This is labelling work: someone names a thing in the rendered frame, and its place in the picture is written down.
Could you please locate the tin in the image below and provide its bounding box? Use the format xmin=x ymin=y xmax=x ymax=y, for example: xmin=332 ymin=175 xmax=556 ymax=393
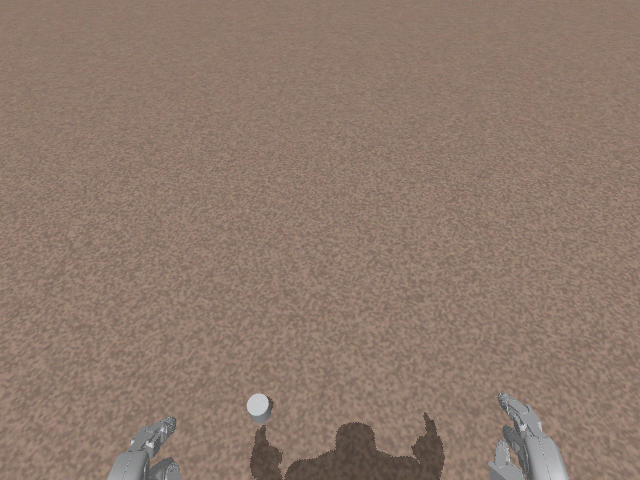
xmin=247 ymin=393 xmax=271 ymax=424

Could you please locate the left robot hand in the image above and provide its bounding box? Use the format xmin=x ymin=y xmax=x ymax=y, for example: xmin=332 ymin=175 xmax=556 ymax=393
xmin=106 ymin=416 xmax=181 ymax=480

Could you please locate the right robot hand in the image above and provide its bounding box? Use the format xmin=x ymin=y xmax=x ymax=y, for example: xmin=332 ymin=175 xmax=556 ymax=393
xmin=488 ymin=392 xmax=569 ymax=480

